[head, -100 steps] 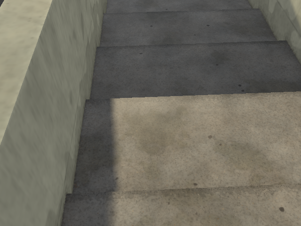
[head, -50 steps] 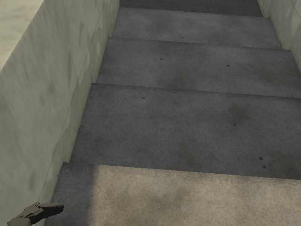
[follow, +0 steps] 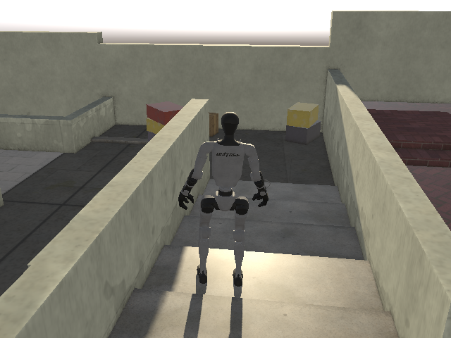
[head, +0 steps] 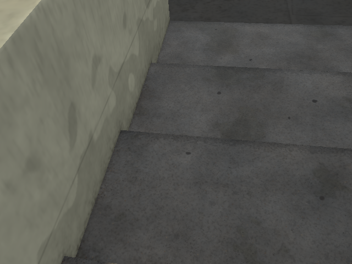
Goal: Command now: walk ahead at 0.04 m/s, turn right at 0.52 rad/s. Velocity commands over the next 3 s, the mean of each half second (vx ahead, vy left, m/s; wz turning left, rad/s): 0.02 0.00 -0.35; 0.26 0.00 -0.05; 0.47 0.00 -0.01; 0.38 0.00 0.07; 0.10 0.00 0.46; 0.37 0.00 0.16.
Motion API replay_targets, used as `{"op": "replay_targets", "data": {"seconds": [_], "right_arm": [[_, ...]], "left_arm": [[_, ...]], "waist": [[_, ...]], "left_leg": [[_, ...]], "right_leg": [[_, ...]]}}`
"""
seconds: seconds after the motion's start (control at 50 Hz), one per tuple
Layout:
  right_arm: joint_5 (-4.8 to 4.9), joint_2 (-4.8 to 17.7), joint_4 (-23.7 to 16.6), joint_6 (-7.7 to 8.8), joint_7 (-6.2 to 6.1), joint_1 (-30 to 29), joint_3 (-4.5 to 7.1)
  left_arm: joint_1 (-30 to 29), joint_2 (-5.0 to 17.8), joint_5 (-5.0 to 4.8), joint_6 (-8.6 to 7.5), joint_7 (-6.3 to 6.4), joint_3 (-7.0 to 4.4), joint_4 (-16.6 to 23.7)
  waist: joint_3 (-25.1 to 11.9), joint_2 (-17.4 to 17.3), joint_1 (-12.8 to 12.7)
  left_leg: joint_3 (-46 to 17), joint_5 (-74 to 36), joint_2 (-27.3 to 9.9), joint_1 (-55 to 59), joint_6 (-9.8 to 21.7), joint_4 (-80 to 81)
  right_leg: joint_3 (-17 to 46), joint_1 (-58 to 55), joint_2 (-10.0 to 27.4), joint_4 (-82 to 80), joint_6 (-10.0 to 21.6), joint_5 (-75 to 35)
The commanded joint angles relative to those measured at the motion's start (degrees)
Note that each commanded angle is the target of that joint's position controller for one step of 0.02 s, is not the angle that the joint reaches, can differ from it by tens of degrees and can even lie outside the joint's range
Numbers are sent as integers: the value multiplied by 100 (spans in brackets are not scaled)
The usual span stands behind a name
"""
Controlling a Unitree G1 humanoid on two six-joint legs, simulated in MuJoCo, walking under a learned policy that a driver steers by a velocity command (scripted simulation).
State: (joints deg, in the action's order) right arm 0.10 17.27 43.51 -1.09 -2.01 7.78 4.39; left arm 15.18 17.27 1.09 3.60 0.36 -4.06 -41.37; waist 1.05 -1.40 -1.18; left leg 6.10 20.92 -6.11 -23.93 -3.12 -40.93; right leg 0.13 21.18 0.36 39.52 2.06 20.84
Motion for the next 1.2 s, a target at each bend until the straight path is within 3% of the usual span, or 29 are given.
{"op": "replay_targets", "data": {"seconds": [0.02,0.04,0.06,0.08,0.18,0.24,0.36,0.42,0.46,0.48,0.5,0.52,0.54,0.56,0.62,0.68,0.72,0.76,0.78,0.8,0.82,0.84,0.9,0.96,1.02,1.08,1.1,1.16,1.2], "right_arm": [[26,547,-702,25,-77,-729,154],[72,662,-614,-4,-130,-609,221],[9,642,-453,-49,-172,-403,254],[-57,646,-359,-68,-188,-238,273],[-8,446,-335,43,-59,-192,215],[13,364,-333,58,-4,-274,152],[63,406,-323,99,127,-293,126],[64,350,-250,152,174,-112,94],[-42,340,-147,217,225,148,58],[-121,586,-154,237,222,246,88],[-110,894,-112,229,226,94,168],[-101,600,-129,223,243,-67,109],[-94,402,-163,232,255,-167,49],[-88,360,-110,239,246,-108,23],[3,608,4,264,187,289,67],[80,854,93,312,132,673,122],[115,870,43,302,111,508,120],[171,748,-53,261,147,137,75],[136,540,-105,284,156,6,13],[143,161,-271,357,167,-145,-94],[204,339,-462,483,156,-322,-68],[255,582,-428,568,171,-289,24],[145,459,-219,662,280,-136,11],[89,215,-240,599,430,-346,-42],[47,-29,-538,601,458,-1012,-157],[81,61,-676,641,479,-1232,-149],[74,251,-550,666,502,-904,-67],[68,501,-524,703,527,-608,38],[75,737,-99,714,523,783,213]], "left_arm": [[433,1551,221,-212,-13,-368,513],[177,1305,93,-288,-7,-294,545],[-167,1040,-57,-296,11,-226,603],[-356,894,-141,-284,46,-171,657],[-115,709,-152,-254,172,-98,699],[-70,677,-132,-230,191,-96,664],[-299,657,-40,-144,58,-69,646],[-468,555,-90,-142,9,-23,599],[-494,421,-136,-174,2,28,526],[-321,334,-38,-219,-2,48,489],[11,341,-2,-275,-43,20,459],[-53,308,10,-288,-46,39,392],[-283,405,-6,-271,-38,11,386],[-384,349,-17,-232,-17,15,380],[-450,305,-93,-198,-8,3,480],[-576,185,-219,-447,-28,-2,560],[-415,172,-224,-603,-77,-31,497],[194,145,-207,-669,-112,-82,231],[687,312,-193,-672,-110,-163,51],[1226,737,-157,-699,-102,-283,-42],[1523,1095,-128,-759,-182,-366,-10],[1383,805,-92,-826,-177,-257,4],[1051,550,-130,-838,-112,-142,77],[1145,385,-145,-739,-60,-60,-32],[1248,530,-172,-688,39,-76,-160],[1312,738,-138,-732,62,-119,-340],[1218,703,-72,-783,54,-119,-343],[920,627,-174,-772,30,-124,-320],[689,644,-157,-685,36,-118,-297]], "waist": [[-20,1538,-274],[43,1179,-79],[-47,925,69],[-137,988,137],[-587,767,64],[-644,840,-20],[-375,925,-107],[-433,832,17],[-527,605,215],[-679,274,107],[-682,-477,-262],[-690,-672,-156],[-511,-552,-40],[-541,-465,14],[9,-586,154],[652,-948,261],[662,-875,147],[446,-801,-206],[288,-490,-380],[148,774,-485],[159,1761,-632],[352,1309,-453],[246,526,-205],[164,654,-219],[344,542,-350],[406,823,-325],[211,848,-166],[197,703,185],[-435,721,908]], "left_leg": [[-896,1482,640,-1920,23,-2486],[-1077,892,510,-1963,159,-2569],[-1133,400,415,-1862,170,-2527],[-1146,47,414,-1709,113,-2533],[-1176,-548,542,-1487,-93,-2195],[-1187,-565,440,-1200,-202,-1319],[-994,15,438,-79,-162,-92],[-940,-235,477,493,-51,796],[-1025,-1766,352,1399,132,1930],[-1352,-2827,-89,1890,299,1823],[-1456,-3145,-239,1921,559,1472],[-1505,-2277,-198,1576,698,1601],[-1461,-1790,-73,1418,645,1677],[-1377,-1100,36,1372,559,1737],[-1759,1365,-56,1162,849,2035],[-3271,2265,-1109,1123,1535,2759],[-3094,1754,-1073,870,1513,2715],[-2233,1191,-524,73,1176,2399],[-1770,753,-169,-350,951,1747],[-863,318,552,-1128,543,95],[-844,801,827,-1930,443,-1290],[-1178,1055,618,-2559,531,-2108],[-1130,-167,98,-2787,711,-2200],[-758,-945,74,-2176,491,-1386],[-559,-1768,277,-1696,324,-114],[-368,-2538,571,-471,284,470],[-530,-3005,492,-200,367,-148],[-507,-1963,576,-66,718,179],[-280,-1781,879,1575,990,504]], "right_leg": [[3321,-680,1913,-2576,1643,-1313],[2925,-728,1610,-2492,1307,-758],[2563,-768,1377,-2374,996,-573],[2323,-757,1222,-2286,853,-759],[1954,-1539,1010,-1962,877,-2375],[1932,-1798,975,-1874,865,-2583],[2130,-1215,934,-1805,1107,-2518],[2224,-1213,854,-1624,1071,-2838],[2093,-974,621,-1514,725,-2586],[1835,-741,366,-1301,446,-2028],[1336,-595,-116,-1229,243,-1301],[1065,-822,-218,-1268,56,-971],[1040,-837,-216,-1253,-10,-953],[962,-859,-254,-1223,3,-704],[619,-96,-490,-744,154,872],[122,697,-305,137,130,506],[98,330,-137,-106,210,431],[-39,-1222,-238,-1005,314,-41],[344,-1908,-75,-1160,348,-185],[2053,-2474,761,-1956,785,862],[4091,-2762,1810,-2768,1482,868],[4219,-2898,2023,-2734,1646,439],[2667,-3051,1579,-2587,1152,-1156],[1557,-2622,1137,-2777,943,-2546],[1015,-2111,940,-2944,871,-2661],[677,-1270,854,-3225,894,-2247],[668,-1307,1096,-3066,923,-2546],[542,-1833,1191,-2338,717,-3932],[356,-1578,921,-531,515,-5195]]}}
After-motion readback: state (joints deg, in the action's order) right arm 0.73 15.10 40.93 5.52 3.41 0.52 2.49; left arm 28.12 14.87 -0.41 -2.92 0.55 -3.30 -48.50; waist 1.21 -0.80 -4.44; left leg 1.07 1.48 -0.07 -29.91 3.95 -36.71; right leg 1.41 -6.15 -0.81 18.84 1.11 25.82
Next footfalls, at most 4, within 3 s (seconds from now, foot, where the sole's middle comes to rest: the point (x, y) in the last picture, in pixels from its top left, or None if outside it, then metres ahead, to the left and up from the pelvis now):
0.46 left None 0.09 0.13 -0.76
1.20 left None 0.41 0.07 -0.76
1.76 right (254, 228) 0.68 -0.22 -0.86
2.20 left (207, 194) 0.85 -0.04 -0.86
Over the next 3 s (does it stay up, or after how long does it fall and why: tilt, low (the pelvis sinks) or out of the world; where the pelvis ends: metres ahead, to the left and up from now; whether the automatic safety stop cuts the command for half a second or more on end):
stays up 0.90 -0.14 -0.08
